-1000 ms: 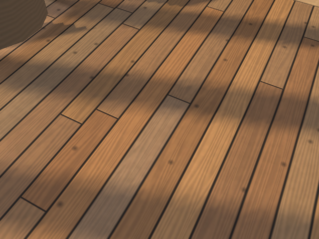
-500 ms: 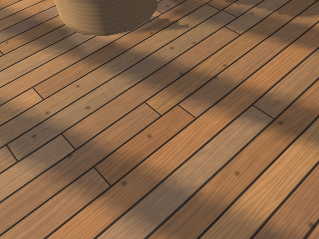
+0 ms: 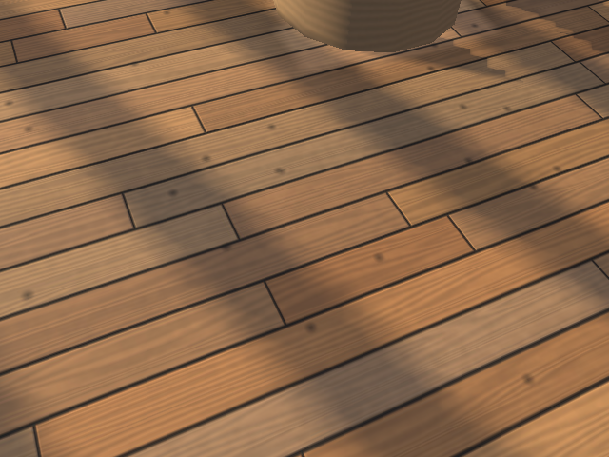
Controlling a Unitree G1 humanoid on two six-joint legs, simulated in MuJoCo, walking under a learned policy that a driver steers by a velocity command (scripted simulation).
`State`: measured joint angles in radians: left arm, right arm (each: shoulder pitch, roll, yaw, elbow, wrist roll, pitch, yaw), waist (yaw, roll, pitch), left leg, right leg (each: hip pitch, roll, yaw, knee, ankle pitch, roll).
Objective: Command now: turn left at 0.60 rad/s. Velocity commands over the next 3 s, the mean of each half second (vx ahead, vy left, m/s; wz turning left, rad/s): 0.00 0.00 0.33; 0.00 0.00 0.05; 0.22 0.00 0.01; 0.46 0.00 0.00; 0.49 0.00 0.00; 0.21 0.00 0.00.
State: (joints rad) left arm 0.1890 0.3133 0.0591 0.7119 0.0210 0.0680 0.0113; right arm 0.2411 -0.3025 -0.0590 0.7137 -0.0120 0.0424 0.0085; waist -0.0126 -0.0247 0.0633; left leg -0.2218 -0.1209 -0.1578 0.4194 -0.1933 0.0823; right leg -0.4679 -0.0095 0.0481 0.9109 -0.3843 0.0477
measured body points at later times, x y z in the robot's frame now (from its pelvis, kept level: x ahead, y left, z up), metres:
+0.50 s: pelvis +0.00 -0.04 +0.00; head +0.03 -0.05 +0.45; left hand +0.08 +0.24 -0.11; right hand +0.14 -0.29 -0.14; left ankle -0.05 +0.08 -0.73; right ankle +0.03 -0.13 -0.74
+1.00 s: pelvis +0.00 -0.01 +0.00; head +0.00 -0.01 +0.45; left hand +0.00 +0.25 -0.15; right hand +0.09 -0.26 -0.14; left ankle -0.04 +0.08 -0.74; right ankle +0.03 -0.13 -0.74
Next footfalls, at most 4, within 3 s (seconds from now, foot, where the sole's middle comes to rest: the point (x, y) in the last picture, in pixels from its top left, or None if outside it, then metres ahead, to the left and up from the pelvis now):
0.20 right None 0.07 -0.12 -0.78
0.54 left None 0.00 0.08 -0.78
1.86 left None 0.44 0.07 -0.78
2.40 right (317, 321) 0.78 -0.04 -0.78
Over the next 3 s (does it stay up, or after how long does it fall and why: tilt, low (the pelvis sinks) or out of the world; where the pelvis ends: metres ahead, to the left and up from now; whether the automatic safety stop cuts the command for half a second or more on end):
stays up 0.83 0.05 -0.01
